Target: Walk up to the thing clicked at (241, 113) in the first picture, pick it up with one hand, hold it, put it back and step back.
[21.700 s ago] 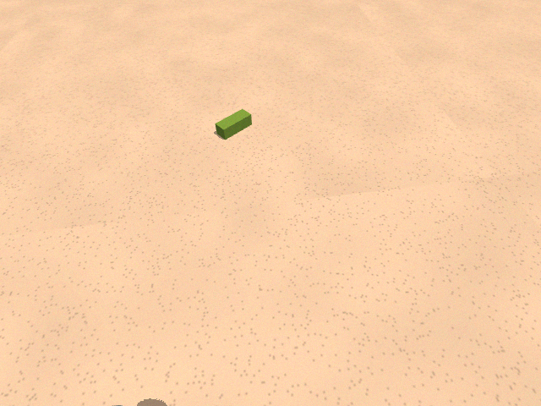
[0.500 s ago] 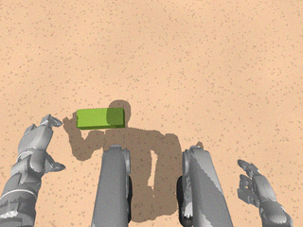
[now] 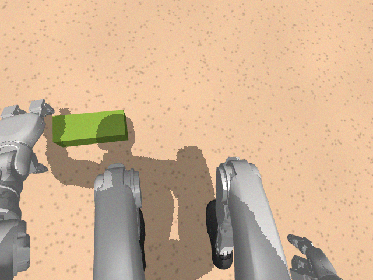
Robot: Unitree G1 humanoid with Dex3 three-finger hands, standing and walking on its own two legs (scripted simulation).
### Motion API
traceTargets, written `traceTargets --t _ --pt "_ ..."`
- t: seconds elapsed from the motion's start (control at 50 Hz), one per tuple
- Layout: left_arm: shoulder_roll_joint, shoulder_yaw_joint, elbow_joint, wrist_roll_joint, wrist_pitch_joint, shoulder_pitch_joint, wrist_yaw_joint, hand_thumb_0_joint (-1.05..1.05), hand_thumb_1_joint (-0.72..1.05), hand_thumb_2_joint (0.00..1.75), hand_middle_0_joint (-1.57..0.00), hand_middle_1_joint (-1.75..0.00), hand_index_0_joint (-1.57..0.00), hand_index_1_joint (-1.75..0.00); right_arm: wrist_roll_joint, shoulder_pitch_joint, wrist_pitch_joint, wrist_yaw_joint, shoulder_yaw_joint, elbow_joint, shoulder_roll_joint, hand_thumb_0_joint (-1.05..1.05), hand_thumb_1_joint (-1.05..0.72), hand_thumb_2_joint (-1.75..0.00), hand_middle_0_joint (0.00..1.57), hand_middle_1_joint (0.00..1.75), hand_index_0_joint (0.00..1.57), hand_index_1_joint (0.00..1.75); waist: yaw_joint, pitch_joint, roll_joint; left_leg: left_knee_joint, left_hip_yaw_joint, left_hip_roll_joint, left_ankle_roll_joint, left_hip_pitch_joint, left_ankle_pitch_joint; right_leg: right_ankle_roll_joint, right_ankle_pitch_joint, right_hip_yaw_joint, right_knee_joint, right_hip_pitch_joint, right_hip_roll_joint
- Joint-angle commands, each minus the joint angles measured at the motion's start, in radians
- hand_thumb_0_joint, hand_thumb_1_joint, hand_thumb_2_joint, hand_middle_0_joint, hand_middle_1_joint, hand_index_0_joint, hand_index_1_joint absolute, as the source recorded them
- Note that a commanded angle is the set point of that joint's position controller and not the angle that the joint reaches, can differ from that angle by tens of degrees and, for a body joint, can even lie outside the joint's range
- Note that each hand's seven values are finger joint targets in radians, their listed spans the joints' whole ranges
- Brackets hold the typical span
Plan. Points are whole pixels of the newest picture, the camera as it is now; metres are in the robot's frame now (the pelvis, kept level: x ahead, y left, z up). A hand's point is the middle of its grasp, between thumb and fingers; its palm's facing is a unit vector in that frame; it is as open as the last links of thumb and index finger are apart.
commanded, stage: rise first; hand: left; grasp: from above
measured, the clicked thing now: (92, 128) +0.48 +0.28 -0.34
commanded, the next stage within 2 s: approach in 0.94 s
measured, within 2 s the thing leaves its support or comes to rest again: neither
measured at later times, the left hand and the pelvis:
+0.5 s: hand (49, 136) +0.41 +0.34 -0.19, palm faces -0.44 -0.07 -0.89, open 14.2 cm; pelvis +0.01 +0.00 -0.04, yaw -1 degrees
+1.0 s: hand (57, 133) +0.43 +0.33 -0.21, palm faces -0.44 -0.08 -0.89, open 14.1 cm; pelvis +0.01 +0.00 -0.05, yaw -1 degrees
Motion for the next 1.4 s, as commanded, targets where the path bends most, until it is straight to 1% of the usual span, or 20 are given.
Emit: traceTargets --t 0.0,0.16,0.32,0.4,0.46,0.54,0.6,0.64,0.72,0.82,0.92,1.0,1.02,1.04,1.1,1.16,1.22,1.28,1.32,1.38 --pt "0.312 0.057 -0.089 0.034 -0.014 -0.274 0.076 0.00 -0.57 1.04 -0.06 -0.98 -0.05 -0.99 -0.017 0.132 -0.005 0.001 -0.063 -0.039 -0.212 0.00 -0.90 -0.90 0.20 0.30 0.20 0.30 0.011 -0.615 0.210 -0.233 0.085 -0.033 0.043 0.499 0.042 -0.070 0.074 -0.088 -0.222 0.202 0.028" --pt "0.332 0.041 -0.032 0.101 -0.015 -0.338 0.120 0.00 -0.56 1.02 -0.06 -0.99 -0.05 -1.00 -0.037 0.126 0.006 0.012 -0.062 -0.019 -0.217 0.00 -0.90 -0.90 0.20 0.30 0.20 0.30 0.000 -0.623 0.223 -0.188 0.085 -0.036 0.044 0.467 0.032 -0.071 0.071 -0.099 -0.186 0.160 0.032" --pt "0.326 0.031 0.004 0.140 -0.023 -0.372 0.153 0.00 -0.56 1.02 -0.06 -0.99 -0.06 -1.00 -0.057 0.120 0.010 0.019 -0.057 0.001 -0.217 0.00 -0.90 -0.90 0.20 0.30 0.20 0.30 -0.021 -0.622 0.219 -0.145 0.082 -0.034 0.045 0.460 0.077 -0.066 0.112 -0.103 -0.149 0.141 0.034" --pt "0.345 0.050 0.007 0.157 -0.026 -0.363 0.176 0.00 -0.56 1.02 -0.06 -1.00 -0.06 -1.00 -0.062 0.126 0.015 0.022 -0.056 0.010 -0.211 0.00 -0.90 -0.90 0.20 0.30 0.20 0.30 -0.011 -0.654 0.216 -0.121 0.093 -0.036 0.045 0.457 0.126 -0.067 0.152 -0.101 -0.135 0.165 0.039" --pt "0.328 0.039 0.021 0.156 -0.029 -0.386 0.186 0.00 -0.56 1.02 -0.06 -1.00 -0.05 -1.01 -0.069 0.118 0.016 0.023 -0.054 0.011 -0.213 0.00 -0.90 -0.90 0.20 0.30 0.20 0.30 -0.027 -0.636 0.233 -0.117 0.085 -0.033 0.046 0.450 0.109 -0.063 0.140 -0.108 -0.117 0.133 0.037" --pt "0.347 0.056 0.043 0.157 -0.026 -0.392 0.204 0.00 -0.56 1.01 -0.06 -1.02 -0.06 -1.01 -0.078 0.125 0.015 0.027 -0.053 0.014 -0.215 0.00 -0.90 -0.90 0.20 0.30 0.20 0.30 -0.031 -0.641 0.216 -0.105 0.090 -0.034 0.049 0.425 0.107 -0.064 0.142 -0.106 -0.120 0.149 0.039" --pt "0.330 0.046 0.052 0.158 -0.020 -0.390 0.210 0.00 -0.56 1.02 -0.06 -1.01 -0.06 -1.01 -0.080 0.123 0.013 0.027 -0.049 0.014 -0.214 0.00 -0.90 -0.90 0.20 0.30 0.20 0.30 -0.033 -0.645 0.241 -0.100 0.089 -0.034 0.047 0.435 0.116 -0.062 0.151 -0.108 -0.104 0.140 0.039" --pt "0.355 0.060 0.055 0.158 -0.018 -0.395 0.213 0.00 -0.56 1.01 -0.06 -1.01 -0.06 -1.01 -0.081 0.121 0.013 0.027 -0.050 0.014 -0.217 0.00 -0.90 -0.90 0.20 0.30 0.20 0.30 -0.033 -0.652 0.237 -0.098 0.087 -0.033 0.047 0.425 0.110 -0.063 0.146 -0.108 -0.101 0.138 0.040" --pt "0.337 0.051 0.073 0.150 -0.012 -0.394 0.213 0.00 -0.56 1.02 -0.06 -1.02 -0.06 -1.02 -0.084 0.129 0.010 0.029 -0.046 0.017 -0.218 0.00 -0.90 -0.90 0.20 0.30 0.20 0.30 -0.042 -0.626 0.237 -0.092 0.086 -0.033 0.049 0.415 0.111 -0.062 0.151 -0.110 -0.091 0.129 0.037" --pt "0.354 0.061 0.092 0.153 -0.012 -0.391 0.218 0.00 -0.55 1.01 -0.06 -1.03 -0.06 -1.03 -0.084 0.120 0.010 0.029 -0.044 0.018 -0.218 0.00 -0.90 -0.90 0.20 0.30 0.20 0.30 -0.035 -0.626 0.235 -0.084 0.090 -0.036 0.047 0.399 0.094 -0.066 0.137 -0.106 -0.095 0.124 0.041" --pt "0.356 0.060 0.095 0.154 -0.015 -0.384 0.218 0.00 -0.54 1.00 -0.06 -1.05 -0.07 -1.04 -0.089 0.131 0.009 0.032 -0.043 0.023 -0.219 0.00 -0.90 -0.90 0.20 0.30 0.20 0.30 -0.044 -0.630 0.218 -0.056 0.096 -0.036 0.051 0.390 0.131 -0.062 0.182 -0.098 -0.094 0.163 0.039" --pt "0.355 0.058 0.100 0.152 -0.022 -0.400 0.222 0.00 -0.55 1.00 -0.06 -1.04 -0.07 -1.03 -0.096 0.132 0.007 0.033 -0.040 0.022 -0.222 0.00 -0.90 -0.90 0.20 0.30 0.20 0.30 -0.055 -0.623 0.206 -0.052 0.093 -0.035 0.052 0.368 0.104 -0.061 0.158 -0.103 -0.100 0.161 0.040" --pt "0.362 0.057 0.104 0.160 -0.022 -0.401 0.223 0.00 -0.61 1.08 -0.07 -0.98 -0.03 -1.03 -0.097 0.134 0.008 0.035 -0.036 0.024 -0.222 0.00 -0.91 -0.91 0.20 0.30 0.20 0.30 -0.056 -0.620 0.202 -0.046 0.095 -0.037 0.053 0.358 0.111 -0.059 0.169 -0.100 -0.102 0.176 0.041" --pt "0.357 0.064 0.101 0.149 -0.023 -0.401 0.226 0.00 -0.55 1.00 -0.06 -1.04 -0.06 -1.03 -0.096 0.131 0.008 0.034 -0.037 0.024 -0.221 0.00 -0.90 -0.90 0.20 0.30 0.20 0.30 -0.049 -0.631 0.202 -0.046 0.095 -0.037 0.052 0.356 0.110 -0.060 0.165 -0.098 -0.101 0.172 0.041" --pt "0.276 -0.010 0.108 0.159 -0.026 -0.441 0.225 0.00 -0.55 0.99 -0.06 -1.05 -0.06 -1.04 -0.102 0.139 0.003 0.037 -0.037 0.032 -0.222 0.00 -0.90 -0.90 0.20 0.30 0.20 0.30 -0.091 -0.606 0.225 -0.048 0.083 -0.035 0.049 0.375 0.106 -0.061 0.163 -0.112 -0.094 0.134 0.043" --pt "0.248 -0.036 0.109 0.162 -0.028 -0.496 0.243 0.00 -0.55 1.00 -0.06 -1.04 -0.06 -1.03 -0.102 0.158 -0.003 0.040 -0.032 0.040 -0.228 0.00 -0.90 -0.90 0.20 0.30 0.20 0.30 -0.117 -0.621 0.246 -0.040 0.072 -0.032 0.045 0.404 0.134 -0.058 0.189 -0.125 -0.078 0.125 0.045" --pt "0.211 -0.079 0.120 0.176 -0.013 -0.586 0.276 0.00 -0.54 0.99 -0.06 -1.05 -0.07 -1.04 -0.103 0.167 -0.013 0.040 -0.028 0.044 -0.234 0.00 -0.90 -0.90 0.20 0.30 0.20 0.30 -0.153 -0.622 0.264 -0.033 0.072 -0.027 0.043 0.405 0.128 -0.059 0.197 -0.126 -0.083 0.107 0.049" --pt "0.242 -0.051 0.159 0.193 0.030 -0.602 0.320 0.00 -0.56 1.01 -0.06 -1.04 -0.06 -1.04 -0.106 0.166 -0.022 0.038 -0.019 0.040 -0.238 0.00 -0.91 -0.90 0.20 0.30 0.20 0.30 -0.138 -0.623 0.289 -0.040 0.083 -0.026 0.041 0.407 0.114 -0.061 0.185 -0.124 -0.083 0.105 0.048" --pt "0.269 -0.027 0.160 0.204 0.070 -0.644 0.347 0.00 -0.57 1.02 -0.06 -1.04 -0.06 -1.04 -0.104 0.166 -0.024 0.037 -0.016 0.034 -0.242 0.00 -0.91 -0.90 0.20 0.30 0.20 0.30 -0.146 -0.644 0.323 -0.048 0.086 -0.025 0.040 0.425 0.112 -0.063 0.186 -0.126 -0.071 0.099 0.045" --pt "0.280 -0.013 0.213 0.205 0.136 -0.654 0.355 0.00 -0.59 1.03 -0.06 -1.02 -0.05 -1.03 -0.100 0.159 -0.027 0.040 -0.003 0.019 -0.238 0.00 -0.90 -0.90 0.20 0.30 0.20 0.30 -0.145 -0.648 0.343 -0.064 0.093 -0.026 0.042 0.415 0.099 -0.067 0.182 -0.122 -0.076 0.102 0.044"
